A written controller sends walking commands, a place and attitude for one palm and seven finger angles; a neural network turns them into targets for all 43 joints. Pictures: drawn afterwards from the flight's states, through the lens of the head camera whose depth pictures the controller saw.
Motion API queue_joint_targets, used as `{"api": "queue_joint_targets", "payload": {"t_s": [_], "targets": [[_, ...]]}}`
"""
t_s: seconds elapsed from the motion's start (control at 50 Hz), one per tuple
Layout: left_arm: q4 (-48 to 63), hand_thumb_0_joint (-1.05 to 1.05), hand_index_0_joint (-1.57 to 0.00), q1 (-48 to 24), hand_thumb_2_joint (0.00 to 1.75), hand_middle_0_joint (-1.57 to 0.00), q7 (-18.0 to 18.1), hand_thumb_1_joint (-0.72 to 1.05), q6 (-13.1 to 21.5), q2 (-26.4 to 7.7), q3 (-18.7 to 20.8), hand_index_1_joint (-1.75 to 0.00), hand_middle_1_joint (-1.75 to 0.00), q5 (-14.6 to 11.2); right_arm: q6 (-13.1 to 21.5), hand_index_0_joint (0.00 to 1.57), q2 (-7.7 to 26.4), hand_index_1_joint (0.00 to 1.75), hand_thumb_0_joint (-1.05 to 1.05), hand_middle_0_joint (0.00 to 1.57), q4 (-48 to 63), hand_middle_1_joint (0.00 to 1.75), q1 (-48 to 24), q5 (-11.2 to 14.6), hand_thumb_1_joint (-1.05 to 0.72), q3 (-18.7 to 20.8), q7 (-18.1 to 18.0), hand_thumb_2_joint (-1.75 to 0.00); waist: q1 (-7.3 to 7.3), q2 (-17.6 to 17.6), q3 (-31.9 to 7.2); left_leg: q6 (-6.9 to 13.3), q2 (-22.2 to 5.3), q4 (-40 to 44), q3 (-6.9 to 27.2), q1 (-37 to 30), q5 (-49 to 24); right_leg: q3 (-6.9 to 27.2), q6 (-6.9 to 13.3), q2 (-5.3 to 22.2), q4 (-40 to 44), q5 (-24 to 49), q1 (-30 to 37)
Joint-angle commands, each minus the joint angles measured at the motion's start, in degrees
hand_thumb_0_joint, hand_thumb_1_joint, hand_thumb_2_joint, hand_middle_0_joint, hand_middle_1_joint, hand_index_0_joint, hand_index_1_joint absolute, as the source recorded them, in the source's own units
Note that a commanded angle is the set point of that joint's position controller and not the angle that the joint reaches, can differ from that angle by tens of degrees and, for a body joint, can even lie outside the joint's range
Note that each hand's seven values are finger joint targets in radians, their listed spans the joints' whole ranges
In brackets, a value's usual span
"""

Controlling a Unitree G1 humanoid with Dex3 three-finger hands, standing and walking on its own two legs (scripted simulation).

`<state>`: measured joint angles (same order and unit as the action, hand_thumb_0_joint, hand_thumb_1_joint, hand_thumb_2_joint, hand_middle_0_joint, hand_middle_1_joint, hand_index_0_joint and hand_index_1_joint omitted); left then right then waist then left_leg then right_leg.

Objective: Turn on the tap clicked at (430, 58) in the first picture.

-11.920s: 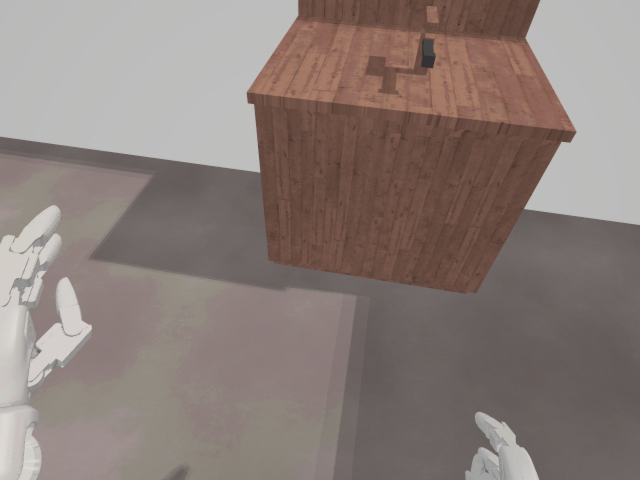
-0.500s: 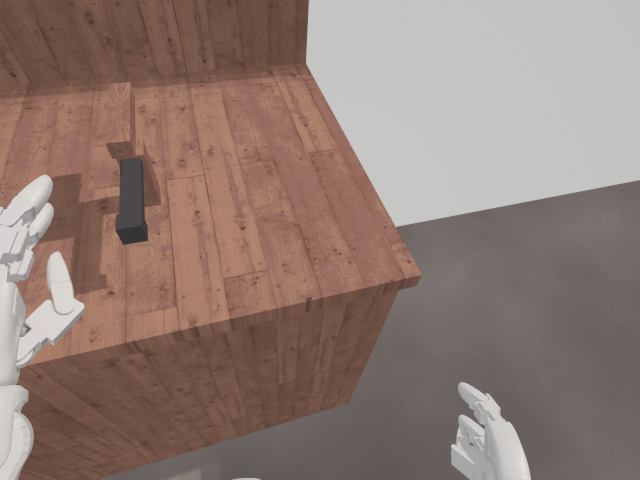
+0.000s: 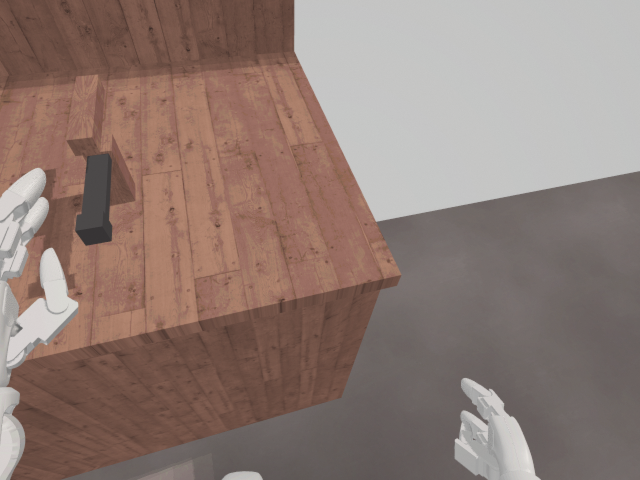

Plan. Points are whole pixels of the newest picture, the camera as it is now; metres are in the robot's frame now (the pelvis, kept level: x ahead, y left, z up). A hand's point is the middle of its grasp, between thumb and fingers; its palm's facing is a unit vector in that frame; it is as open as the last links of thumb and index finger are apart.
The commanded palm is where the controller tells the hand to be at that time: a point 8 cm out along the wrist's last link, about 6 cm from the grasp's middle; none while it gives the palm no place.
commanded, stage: come to a stop and stand still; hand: left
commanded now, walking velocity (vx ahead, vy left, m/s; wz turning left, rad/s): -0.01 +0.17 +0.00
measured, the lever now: (94, 228) +0.35 +0.30 +0.10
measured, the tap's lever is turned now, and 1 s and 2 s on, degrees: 0 0 0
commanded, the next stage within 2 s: look again from close up in 1.16 s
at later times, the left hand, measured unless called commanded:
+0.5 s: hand (44, 300) +0.23 +0.27 +0.16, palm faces +0.39 -0.83 -0.40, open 7.4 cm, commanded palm +0.17 +0.30 +0.18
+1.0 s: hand (49, 318) +0.21 +0.26 +0.16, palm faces +0.30 -0.88 -0.38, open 7.4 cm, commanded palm +0.16 +0.31 +0.18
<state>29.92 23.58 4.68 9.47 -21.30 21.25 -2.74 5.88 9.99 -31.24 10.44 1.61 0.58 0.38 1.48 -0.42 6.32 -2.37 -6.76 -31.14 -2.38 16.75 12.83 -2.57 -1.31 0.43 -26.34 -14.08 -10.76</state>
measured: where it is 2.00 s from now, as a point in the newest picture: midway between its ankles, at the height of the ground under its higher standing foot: outside the picture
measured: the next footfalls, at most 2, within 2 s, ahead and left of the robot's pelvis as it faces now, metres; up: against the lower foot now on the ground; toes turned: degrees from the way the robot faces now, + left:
none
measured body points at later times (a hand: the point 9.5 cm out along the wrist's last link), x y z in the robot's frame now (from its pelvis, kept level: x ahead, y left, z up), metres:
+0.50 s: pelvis +0.01 +0.02 +0.00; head +0.05 +0.04 +0.45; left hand +0.20 +0.31 +0.18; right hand +0.19 -0.19 -0.08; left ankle +0.04 +0.14 -0.74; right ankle +0.00 -0.14 -0.74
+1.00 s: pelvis -0.01 +0.03 +0.00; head +0.01 +0.05 +0.45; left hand +0.19 +0.31 +0.18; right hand +0.17 -0.20 -0.06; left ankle +0.04 +0.14 -0.74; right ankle +0.00 -0.14 -0.74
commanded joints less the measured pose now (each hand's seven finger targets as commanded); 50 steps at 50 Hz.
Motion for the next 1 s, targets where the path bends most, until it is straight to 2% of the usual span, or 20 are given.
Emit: {"api": "queue_joint_targets", "payload": {"t_s": [0.0,0.06,0.14,0.2,0.32,0.5,0.56,0.58,0.66,0.68,0.7,0.72,0.74,0.76,0.78,0.8,0.84,0.92,0.96,0.98], "targets": [[11.87,0.0,-0.2,-1.35,0.9,-0.2,1.93,0.9,3.22,-9.83,6.8,-0.3,-0.3,-0.77,2.89,0.2,7.38,0.3,0.0,0.2,8.06,0.3,-3.74,-0.01,-0.9,2.89,-1.08,-0.9,-0.96,0.61,-11.42,3.08,3.17,-0.82,-1.07,-6.26,-0.43,6.24,3.92,6.16,6.29,11.0,-1.03],[11.87,0.0,-0.2,0.48,0.9,-0.2,2.95,0.9,3.0,-11.27,8.37,-0.3,-0.3,-0.51,2.77,0.2,7.78,0.3,0.0,0.2,7.18,0.3,-4.77,0.11,-0.9,2.57,-2.09,-0.9,-0.99,0.23,-10.61,3.42,3.54,-0.28,-0.22,-6.66,-3.68,7.07,4.26,7.56,5.95,14.23,-0.7],[10.99,0.0,-0.2,0.77,0.9,-0.2,3.38,0.9,3.32,-10.7,8.08,-0.3,-0.3,-0.42,2.56,0.2,8.08,0.3,0.0,0.2,6.89,0.3,-4.48,0.09,-0.9,2.83,-2.6,-0.9,-0.88,-1.02,-10.09,3.68,2.85,0.86,-0.16,-6.97,-8.57,5.19,3.22,7.27,3.97,17.75,0.56],[10.81,0.0,-0.2,0.54,0.9,-0.2,3.52,0.9,3.36,-9.99,7.39,-0.3,-0.3,-0.24,2.63,0.2,8.4,0.3,0.0,0.2,6.97,0.3,-4.65,0.26,-0.9,3.0,-2.84,-0.9,-0.77,0.98,-10.45,4.11,1.26,2.87,0.89,-8.66,-13.02,2.99,2.26,5.7,2.29,16.58,0.49],[10.56,0.0,-0.2,-0.75,0.9,-0.2,3.42,0.9,3.58,-8.85,6.19,-0.3,-0.3,0.32,2.95,0.2,8.7,0.3,0.0,0.2,6.9,0.3,-4.33,0.16,-0.9,2.99,-2.51,-0.9,-0.78,3.41,-9.99,4.68,0.45,6.51,2.69,-6.57,-4.38,1.79,2.04,3.97,2.73,8.47,1.11],[13.15,0.0,-0.2,-2.13,0.9,-0.2,3.39,0.9,3.76,-8.82,5.91,-0.3,-0.3,0.66,3.51,0.2,8.12,0.3,0.0,0.2,7.03,0.3,-4.09,0.03,-0.9,2.47,-2.08,-0.9,-0.8,7.47,-11.22,4.98,-0.12,8.77,3.56,-7.2,-4.56,0.55,2.02,2.86,2.33,8.83,2.46],[12.57,0.0,-0.2,-1.67,0.9,-0.2,3.49,0.9,3.47,-9.37,6.56,-0.3,-0.3,0.81,3.46,0.2,7.99,0.3,0.0,0.2,6.68,0.3,-4.3,0.1,-0.9,2.29,-2.03,-0.9,-0.85,6.18,-11.95,4.75,0.08,7.96,3.2,-8.49,-6.45,0.86,2.12,3.1,2.93,10.38,2.57],[11.03,0.0,-0.2,-1.16,0.9,-0.2,3.24,0.9,3.38,-7.87,5.26,-0.3,-0.3,0.68,3.21,0.2,7.86,0.3,0.0,0.2,6.46,0.3,-3.71,-0.18,-0.9,2.12,-1.96,-0.9,-0.88,4.97,-11.25,4.82,0.22,7.83,2.96,-7.45,-5.39,0.66,2.02,3.0,3.67,10.0,2.49],[10.62,0.0,-0.2,-2.41,0.9,-0.2,3.38,0.9,2.99,-8.88,5.98,-0.3,-0.3,0.79,2.99,0.2,7.85,0.3,0.0,0.2,6.63,0.3,-4.39,0.15,-0.9,2.17,-1.98,-0.9,-1.03,4.11,-10.18,4.49,0.75,7.91,2.38,-6.89,-1.65,1.68,2.24,3.61,4.82,9.05,2.03],[10.15,0.0,-0.2,-2.28,0.9,-0.2,3.11,0.9,3.06,-7.2,4.42,-0.3,-0.3,0.68,2.78,0.2,7.91,0.3,0.0,0.2,6.46,0.3,-3.78,-0.09,-0.9,2.15,-1.93,-0.9,-1.14,4.1,-10.19,4.59,0.9,7.93,2.44,-6.46,-1.52,1.41,2.3,3.39,4.75,9.1,2.18],[20.32,0.0,-0.2,-56.8,0.9,-0.2,2.39,0.9,8.76,-52.02,37.3,-0.3,-0.3,7.37,5.49,0.2,9.35,0.3,0.0,0.2,4.63,0.3,-1.64,-4.76,-0.9,3.78,-2.5,-0.9,3.58,-7.95,-4.87,2.73,0.31,-1.75,-1.11,0.93,-9.4,7.05,4.31,5.74,10.15,19.14,-4.14],[-11.53,0.0,-0.2,-23.2,0.9,-0.2,0.41,0.9,6.73,-15.86,13.11,-0.3,-0.3,3.37,5.57,0.2,2.89,0.3,0.0,0.2,0.56,0.3,-1.16,-2.75,-0.9,1.06,-2.46,-0.9,-0.31,-9.84,-14.6,2.52,5.64,3.73,0.46,-5.33,-11.61,7.88,7.05,7.94,2.59,26.62,2.09],[-8.31,0.0,-0.2,-12.5,0.9,-0.2,-0.23,0.9,6.49,-9.28,7.32,-0.3,-0.3,2.19,6.66,0.2,8.5,0.3,0.0,0.2,5.79,0.3,0.42,-1.44,-0.9,3.56,-2.18,-0.9,1.52,0.33,-15.57,2.21,4.41,4.5,-1.74,-11.77,-17.19,9.42,4.62,5.0,2.65,28.57,1.4],[-3.47,0.0,-0.2,-8.06,0.9,-0.2,-0.03,0.9,6.42,-1.85,-0.15,-0.3,-0.3,0.48,6.85,0.2,7.77,0.3,0.0,0.2,6.12,0.3,-1.97,-0.21,-0.9,3.22,-1.12,-0.9,0.73,12.05,-18.84,3.26,2.76,5.28,-1.7,-16.14,-23.61,4.45,3.22,3.98,-1.22,22.86,1.87],[4.65,0.0,-0.2,-8.71,0.9,-0.2,0.58,0.9,6.83,-5.54,1.49,-0.3,-0.3,0.92,6.76,0.2,9.3,0.3,0.0,0.2,6.83,0.3,-1.45,-0.7,-0.9,3.9,-0.27,-0.9,0.48,14.99,-19.61,3.97,1.06,5.35,-0.16,-15.87,-28.19,2.36,2.57,3.18,-2.54,17.15,2.21],[8.15,0.0,-0.2,-6.67,0.9,-0.2,0.81,0.9,6.88,-5.98,0.86,-0.3,-0.3,0.99,6.74,0.2,8.71,0.3,0.0,0.2,7.45,0.3,-2.66,-0.72,-0.9,3.49,0.41,-0.9,1.01,13.31,-18.82,4.25,0.12,5.29,0.89,-14.35,-28.91,1.31,2.21,2.6,-2.79,13.2,1.96],[9.82,0.0,-0.2,-1.84,0.9,-0.2,1.43,0.9,6.32,-7.81,2.8,-0.3,-0.3,0.65,6.55,0.2,8.61,0.3,0.0,0.2,8.19,0.3,-3.52,-0.57,-0.9,3.0,0.7,-0.9,1.07,6.01,-16.69,3.96,0.23,6.05,1.33,-8.03,-20.47,0.77,1.67,2.08,-0.97,10.79,3.84],[8.59,0.0,-0.2,-1.19,0.9,-0.2,2.74,0.9,6.3,-11.29,8.72,-0.3,-0.3,-0.17,5.36,0.2,8.34,0.3,0.0,0.2,8.5,0.3,-4.59,-0.58,-0.9,2.47,-1.09,-0.9,0.12,-1.19,-11.3,2.97,2.89,7.3,0.11,-3.0,-2.08,1.95,1.65,2.5,3.68,5.24,1.3],[9.27,0.0,-0.2,-4.09,0.9,-0.2,3.1,0.9,6.71,-13.97,11.39,-0.3,-0.3,-0.34,4.88,0.2,8.41,0.3,0.0,0.2,8.14,0.3,-5.32,-0.6,-0.9,2.27,-2.22,-0.9,-0.27,1.42,-8.8,2.94,3.1,9.05,0.36,-3.08,4.04,2.33,1.77,2.31,5.21,0.32,-1.64],[7.7,0.0,-0.2,-5.08,0.9,-0.2,2.95,0.9,6.91,-11.84,9.75,-0.3,-0.3,-0.19,4.79,0.2,8.37,0.3,0.0,0.2,7.95,0.3,-4.91,-0.86,-0.9,2.21,-2.46,-0.9,-0.51,3.47,-7.98,3.2,2.89,9.96,0.63,-1.84,7.06,2.18,1.91,2.21,5.4,-1.81,-1.5]]}}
